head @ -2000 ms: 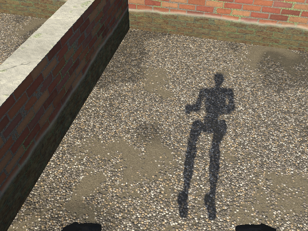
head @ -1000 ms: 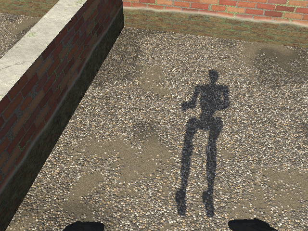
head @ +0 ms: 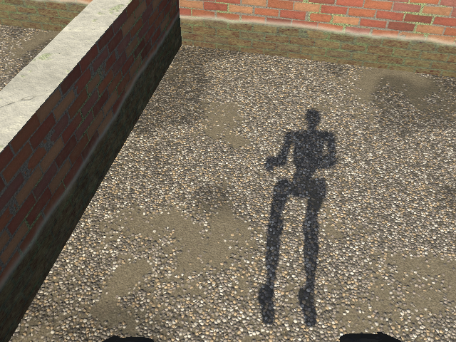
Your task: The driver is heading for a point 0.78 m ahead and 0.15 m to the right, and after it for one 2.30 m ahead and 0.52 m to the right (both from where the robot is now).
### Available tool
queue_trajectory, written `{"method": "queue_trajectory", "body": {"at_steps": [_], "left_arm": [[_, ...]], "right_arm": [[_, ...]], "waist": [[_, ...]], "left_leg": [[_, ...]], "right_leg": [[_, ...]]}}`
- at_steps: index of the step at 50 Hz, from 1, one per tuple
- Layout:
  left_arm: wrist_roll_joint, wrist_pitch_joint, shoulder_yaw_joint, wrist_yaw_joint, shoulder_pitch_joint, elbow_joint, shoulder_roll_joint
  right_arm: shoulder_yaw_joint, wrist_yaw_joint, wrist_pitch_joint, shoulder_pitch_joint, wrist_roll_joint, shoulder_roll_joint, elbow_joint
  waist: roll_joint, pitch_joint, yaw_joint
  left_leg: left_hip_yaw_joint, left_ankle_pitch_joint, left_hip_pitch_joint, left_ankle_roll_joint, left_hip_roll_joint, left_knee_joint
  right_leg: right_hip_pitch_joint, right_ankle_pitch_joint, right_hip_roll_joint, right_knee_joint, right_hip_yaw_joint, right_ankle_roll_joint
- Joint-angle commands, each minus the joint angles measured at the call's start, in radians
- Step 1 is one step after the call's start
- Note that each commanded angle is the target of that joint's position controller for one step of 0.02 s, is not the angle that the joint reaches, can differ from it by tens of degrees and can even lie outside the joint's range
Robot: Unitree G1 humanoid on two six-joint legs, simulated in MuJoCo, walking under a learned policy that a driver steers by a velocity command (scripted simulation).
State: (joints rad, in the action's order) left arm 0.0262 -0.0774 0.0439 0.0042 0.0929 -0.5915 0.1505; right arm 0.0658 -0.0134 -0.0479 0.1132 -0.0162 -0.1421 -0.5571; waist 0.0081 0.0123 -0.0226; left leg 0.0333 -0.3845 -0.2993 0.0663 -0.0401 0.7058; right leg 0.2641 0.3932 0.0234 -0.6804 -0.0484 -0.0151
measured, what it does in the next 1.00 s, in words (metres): stands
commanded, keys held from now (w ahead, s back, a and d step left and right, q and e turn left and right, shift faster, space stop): w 1.00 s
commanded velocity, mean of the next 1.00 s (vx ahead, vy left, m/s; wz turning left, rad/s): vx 0.50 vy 0.00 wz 0.00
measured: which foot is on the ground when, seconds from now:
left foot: down 0.00-1.00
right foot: down 0.00-1.00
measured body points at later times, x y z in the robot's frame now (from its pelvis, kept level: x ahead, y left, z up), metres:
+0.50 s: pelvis +0.00 +0.00 +0.00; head -0.01 +0.01 +0.45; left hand +0.21 +0.19 -0.08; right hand +0.20 -0.19 -0.07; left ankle +0.00 +0.08 -0.72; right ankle -0.02 -0.13 -0.72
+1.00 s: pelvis +0.00 +0.00 +0.00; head -0.01 +0.01 +0.45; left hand +0.21 +0.19 -0.08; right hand +0.20 -0.19 -0.07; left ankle +0.00 +0.08 -0.72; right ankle -0.02 -0.13 -0.72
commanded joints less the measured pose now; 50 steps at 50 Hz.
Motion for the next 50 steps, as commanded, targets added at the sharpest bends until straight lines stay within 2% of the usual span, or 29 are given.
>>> {"method": "queue_trajectory", "body": {"at_steps": [1,2,4,8,9,11,13,14,16,19,20,21,23,25,28,29,31,33,34,35,36,37,39,42,43,45,47,48,50], "left_arm": [[0.003,0.014,-0.019,0.002,-0.103,0.1,0.069],[-0.001,0.025,-0.019,0.005,-0.049,0.074,0.055],[-0.004,0.018,-0.014,0.003,-0.131,0.106,0.064],[0.004,0.014,-0.02,0.003,-0.1,0.098,0.067],[-0.002,0.024,-0.02,0.006,-0.05,0.074,0.055],[-0.003,0.017,-0.014,0.003,-0.132,0.106,0.062],[0.003,0.012,-0.019,0.002,-0.107,0.099,0.07],[0.0,0.022,-0.018,0.004,-0.049,0.074,0.055],[-0.002,0.019,-0.014,0.003,-0.127,0.104,0.064],[0.003,0.013,-0.019,0.004,-0.101,0.097,0.069],[-0.001,0.024,-0.018,0.006,-0.047,0.072,0.055],[-0.001,0.017,-0.014,0.004,-0.121,0.104,0.062],[-0.001,0.022,-0.018,0.005,-0.056,0.074,0.055],[-0.002,0.016,-0.012,0.002,-0.127,0.104,0.061],[0.004,0.013,-0.019,0.004,-0.1,0.097,0.069],[-0.001,0.024,-0.018,0.007,-0.046,0.071,0.054],[-0.003,0.017,-0.013,0.004,-0.13,0.104,0.063],[0.003,0.012,-0.019,0.003,-0.106,0.098,0.07],[0.0,0.022,-0.017,0.005,-0.048,0.072,0.054],[0.0,0.016,-0.013,0.004,-0.117,0.103,0.061],[0.003,0.014,-0.019,0.004,-0.109,0.097,0.069],[-0.001,0.023,-0.018,0.006,-0.053,0.072,0.056],[-0.002,0.017,-0.012,0.003,-0.127,0.103,0.061],[0.004,0.013,-0.019,0.004,-0.099,0.096,0.069],[-0.001,0.024,-0.018,0.007,-0.045,0.07,0.054],[-0.003,0.017,-0.013,0.004,-0.129,0.104,0.062],[0.004,0.012,-0.019,0.003,-0.105,0.097,0.07],[0.0,0.021,-0.017,0.006,-0.047,0.071,0.054],[-0.002,0.017,-0.013,0.004,-0.125,0.103,0.063]], "right_arm": [[-0.018,-0.004,0.023,-0.088,-0.009,-0.055,0.099],[-0.02,0.012,0.024,-0.035,0.006,-0.064,0.076],[-0.017,0.003,0.017,-0.139,0.006,-0.063,0.116],[-0.018,-0.003,0.026,-0.083,-0.009,-0.053,0.097],[-0.021,0.013,0.025,-0.034,0.007,-0.064,0.076],[-0.016,0.003,0.017,-0.14,0.008,-0.062,0.117],[-0.017,-0.003,0.02,-0.091,-0.007,-0.054,0.103],[-0.019,0.012,0.021,-0.034,0.006,-0.063,0.08],[-0.017,0.003,0.018,-0.133,0.005,-0.062,0.117],[-0.017,-0.003,0.024,-0.08,-0.01,-0.054,0.1],[-0.02,0.014,0.025,-0.027,0.006,-0.063,0.077],[-0.017,0.002,0.023,-0.118,0.002,-0.059,0.109],[-0.019,0.013,0.022,-0.038,0.007,-0.064,0.082],[-0.015,0.003,0.016,-0.132,0.006,-0.059,0.119],[-0.017,-0.002,0.025,-0.078,-0.01,-0.053,0.1],[-0.019,0.014,0.026,-0.025,0.006,-0.062,0.078],[-0.016,0.004,0.018,-0.131,0.006,-0.061,0.118],[-0.016,-0.002,0.022,-0.083,-0.008,-0.052,0.104],[-0.018,0.013,0.022,-0.026,0.005,-0.062,0.081],[-0.016,0.002,0.022,-0.113,0.001,-0.057,0.111],[-0.017,0.0,0.024,-0.09,-0.007,-0.052,0.106],[-0.019,0.014,0.023,-0.031,0.006,-0.063,0.082],[-0.015,0.004,0.018,-0.127,0.006,-0.059,0.119],[-0.016,-0.002,0.025,-0.074,-0.01,-0.052,0.101],[-0.019,0.014,0.026,-0.02,0.005,-0.061,0.078],[-0.016,0.005,0.019,-0.128,0.006,-0.059,0.118],[-0.016,-0.001,0.022,-0.08,-0.008,-0.051,0.104],[-0.018,0.014,0.023,-0.022,0.005,-0.061,0.081],[-0.016,0.005,0.02,-0.124,0.004,-0.059,0.118]], "waist": [[0.002,0.082,-0.011],[0.01,0.159,0.009],[0.013,-0.002,-0.001],[0.002,0.099,-0.011],[0.011,0.162,0.009],[0.018,-0.002,0.0],[0.005,0.067,-0.01],[0.016,0.141,0.009],[0.013,0.001,-0.001],[0.0,0.083,-0.012],[0.009,0.159,0.007],[0.011,0.024,-0.003],[0.014,0.136,0.008],[0.019,-0.004,-0.001],[0.002,0.085,-0.011],[0.01,0.161,0.008],[0.014,-0.002,-0.002],[0.002,0.068,-0.011],[0.014,0.142,0.007],[0.014,0.023,-0.004],[0.002,0.072,-0.01],[0.012,0.138,0.007],[0.017,-0.004,-0.002],[0.002,0.086,-0.012],[0.01,0.161,0.007],[0.015,-0.002,-0.002],[0.003,0.068,-0.011],[0.015,0.142,0.007],[0.014,0.001,-0.002]], "left_leg": [[-0.081,0.31,-0.019,0.001,0.085,-0.121],[-0.124,0.126,0.011,0.003,0.094,-0.176],[-0.1,0.271,-0.058,0.004,0.092,-0.148],[-0.079,0.32,-0.009,0.002,0.086,-0.116],[-0.123,0.135,0.013,0.004,0.096,-0.173],[-0.101,0.273,-0.062,0.005,0.095,-0.149],[-0.082,0.31,-0.029,0.003,0.089,-0.123],[-0.123,0.123,-0.004,0.005,0.097,-0.179],[-0.098,0.271,-0.057,0.005,0.093,-0.145],[-0.075,0.314,-0.02,0.001,0.086,-0.115],[-0.117,0.131,0.011,0.004,0.095,-0.17],[-0.087,0.294,-0.044,0.003,0.09,-0.131],[-0.123,0.126,-0.003,0.006,0.1,-0.177],[-0.096,0.27,-0.065,0.006,0.095,-0.145],[-0.074,0.313,-0.021,0.002,0.087,-0.114],[-0.116,0.129,0.01,0.004,0.097,-0.169],[-0.093,0.272,-0.061,0.005,0.095,-0.142],[-0.075,0.31,-0.028,0.002,0.09,-0.117],[-0.115,0.124,-0.003,0.004,0.098,-0.173],[-0.084,0.289,-0.048,0.003,0.09,-0.129],[-0.078,0.305,-0.022,0.004,0.092,-0.119],[-0.118,0.123,-0.002,0.006,0.101,-0.173],[-0.092,0.269,-0.065,0.006,0.095,-0.142],[-0.07,0.312,-0.021,0.001,0.089,-0.11],[-0.112,0.128,0.01,0.004,0.098,-0.166],[-0.089,0.272,-0.062,0.005,0.097,-0.14],[-0.071,0.309,-0.029,0.002,0.091,-0.114],[-0.112,0.123,-0.004,0.004,0.1,-0.171],[-0.088,0.271,-0.059,0.005,0.096,-0.138]], "right_leg": [[-0.045,-0.284,-0.032,0.057,-0.037,0.021],[-0.098,-0.09,-0.013,0.063,-0.021,0.021],[-0.01,-0.246,-0.024,0.067,-0.03,0.018],[-0.051,-0.286,-0.031,0.053,-0.037,0.021],[-0.098,-0.088,-0.011,0.059,-0.019,0.02],[-0.009,-0.24,-0.021,0.063,-0.028,0.016],[-0.036,-0.275,-0.027,0.051,-0.036,0.019],[-0.088,-0.09,-0.01,0.058,-0.021,0.019],[-0.009,-0.251,-0.023,0.064,-0.032,0.017],[-0.042,-0.293,-0.03,0.052,-0.04,0.021],[-0.095,-0.096,-0.012,0.059,-0.023,0.021],[-0.017,-0.262,-0.022,0.06,-0.031,0.018],[-0.085,-0.086,-0.008,0.055,-0.021,0.02],[-0.005,-0.249,-0.021,0.06,-0.031,0.016],[-0.041,-0.292,-0.029,0.049,-0.04,0.02],[-0.094,-0.094,-0.01,0.057,-0.024,0.02],[-0.004,-0.249,-0.021,0.06,-0.032,0.017],[-0.032,-0.285,-0.026,0.048,-0.04,0.02],[-0.084,-0.095,-0.009,0.055,-0.025,0.019],[-0.013,-0.266,-0.021,0.057,-0.033,0.017],[-0.032,-0.276,-0.027,0.052,-0.042,0.021],[-0.083,-0.089,-0.007,0.054,-0.024,0.02],[-0.002,-0.253,-0.02,0.058,-0.034,0.016],[-0.037,-0.295,-0.027,0.047,-0.042,0.021],[-0.091,-0.096,-0.009,0.055,-0.026,0.02],[-0.001,-0.251,-0.019,0.058,-0.034,0.017],[-0.029,-0.286,-0.024,0.046,-0.041,0.02],[-0.081,-0.096,-0.007,0.053,-0.026,0.019],[-0.002,-0.255,-0.019,0.058,-0.035,0.017]]}}
Next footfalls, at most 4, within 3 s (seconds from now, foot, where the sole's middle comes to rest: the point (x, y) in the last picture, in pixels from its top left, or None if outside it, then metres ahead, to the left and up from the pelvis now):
none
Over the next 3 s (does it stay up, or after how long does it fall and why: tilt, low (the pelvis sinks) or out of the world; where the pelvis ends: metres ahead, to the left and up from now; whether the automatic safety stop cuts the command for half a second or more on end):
stays up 0.00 0.00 0.00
